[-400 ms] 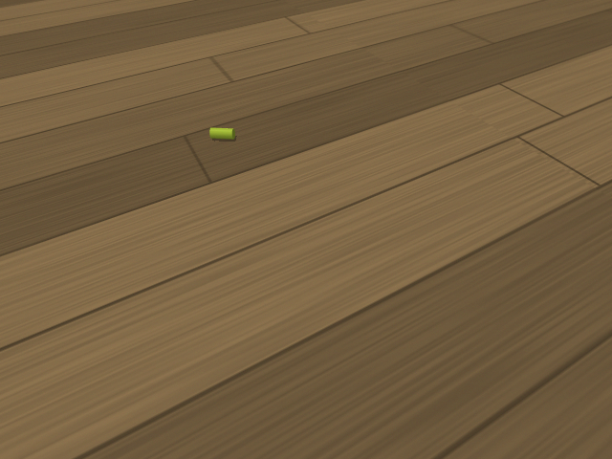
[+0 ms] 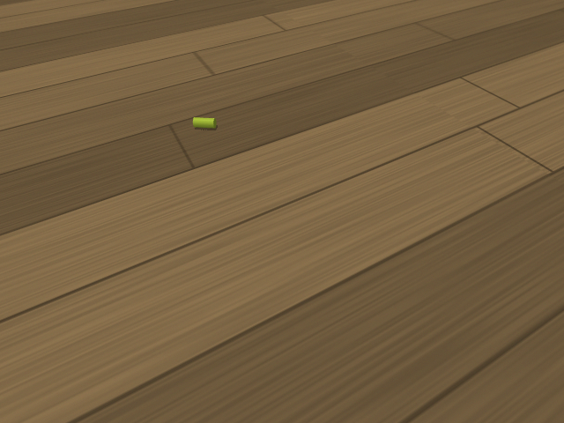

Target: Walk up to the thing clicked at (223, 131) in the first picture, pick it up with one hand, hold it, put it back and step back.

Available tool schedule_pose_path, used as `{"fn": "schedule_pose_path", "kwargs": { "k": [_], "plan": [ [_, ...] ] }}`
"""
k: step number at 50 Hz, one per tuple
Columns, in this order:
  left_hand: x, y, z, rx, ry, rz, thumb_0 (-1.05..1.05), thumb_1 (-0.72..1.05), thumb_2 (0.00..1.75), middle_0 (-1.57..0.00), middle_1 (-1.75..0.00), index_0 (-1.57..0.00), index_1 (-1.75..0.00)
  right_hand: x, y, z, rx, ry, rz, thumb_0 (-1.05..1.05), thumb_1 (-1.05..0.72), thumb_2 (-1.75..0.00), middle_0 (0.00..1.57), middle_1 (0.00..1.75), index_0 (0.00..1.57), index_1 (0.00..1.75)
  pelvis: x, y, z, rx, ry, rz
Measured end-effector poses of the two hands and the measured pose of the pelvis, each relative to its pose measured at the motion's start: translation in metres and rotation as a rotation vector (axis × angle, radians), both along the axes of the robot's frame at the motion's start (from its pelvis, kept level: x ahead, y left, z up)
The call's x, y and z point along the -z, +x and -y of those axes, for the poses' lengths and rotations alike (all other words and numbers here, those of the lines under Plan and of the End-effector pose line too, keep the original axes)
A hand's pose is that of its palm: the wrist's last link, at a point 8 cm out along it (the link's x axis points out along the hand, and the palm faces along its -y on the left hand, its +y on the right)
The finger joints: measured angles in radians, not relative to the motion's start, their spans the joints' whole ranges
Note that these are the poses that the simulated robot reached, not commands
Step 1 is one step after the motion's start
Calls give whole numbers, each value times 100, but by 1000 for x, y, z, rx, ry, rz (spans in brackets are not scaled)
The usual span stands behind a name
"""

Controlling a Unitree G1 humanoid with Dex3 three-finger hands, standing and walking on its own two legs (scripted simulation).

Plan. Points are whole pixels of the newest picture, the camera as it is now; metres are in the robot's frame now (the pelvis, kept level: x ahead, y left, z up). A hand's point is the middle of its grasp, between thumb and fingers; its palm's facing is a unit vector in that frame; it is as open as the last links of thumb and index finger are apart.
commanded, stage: stand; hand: left
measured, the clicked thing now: (204, 122) +1.95 +0.56 -0.75
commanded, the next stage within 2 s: walk up in 0.72 s
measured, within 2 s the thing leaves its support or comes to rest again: neither
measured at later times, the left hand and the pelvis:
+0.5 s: hand out of the picture +0.08 +0.25 -0.16, palm faces -0.02 -0.94 -0.34, open 7.3 cm; pelvis +0.00 +0.00 +0.00, yaw +0 degrees
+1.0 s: hand out of the picture +0.07 +0.35 -0.15, palm faces +0.02 -0.91 -0.42, open 7.3 cm; pelvis +0.06 +0.05 -0.01, yaw +1 degrees
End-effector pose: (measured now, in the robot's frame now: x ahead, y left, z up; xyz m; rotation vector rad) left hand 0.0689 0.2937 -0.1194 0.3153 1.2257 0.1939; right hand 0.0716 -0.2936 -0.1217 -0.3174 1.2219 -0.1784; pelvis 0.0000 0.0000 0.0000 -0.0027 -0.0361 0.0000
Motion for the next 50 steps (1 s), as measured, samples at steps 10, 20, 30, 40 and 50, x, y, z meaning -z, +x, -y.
{"fn": "schedule_pose_path", "kwargs": {
  "k": [10,20,30,40,50],
  "plan": [
    [0,2,0,-1,-2,-3,1,91,90,-20,-30,-21,-30,-1,1,0,1,-3,-2,0,-91,-89,20,30,20,30,0,3,-1,2,0,0],
    [-1,4,-2,-4,1,0,1,91,90,-20,-30,-21,-30,-1,4,-2,-2,-2,3,0,-91,-89,20,30,20,30,-1,4,-1,0,0,1],
    [0,2,-3,-6,1,-8,1,91,90,-20,-30,-21,-30,-1,4,-2,-3,-4,-3,0,-91,-89,20,30,20,30,-1,5,-2,0,0,-1],
    [-4,0,-12,0,-3,25,1,91,90,-20,-30,-21,-30,-2,11,6,-6,11,32,0,-91,-89,20,30,21,30,3,11,-5,2,-6,-22],
    [-11,-8,-93,-54,83,-20,1,90,90,-20,-30,-21,-31,-23,87,-5,-69,-41,98,1,-91,-89,20,30,20,30,9,57,-46,-14,-24,-19]
  ]
}}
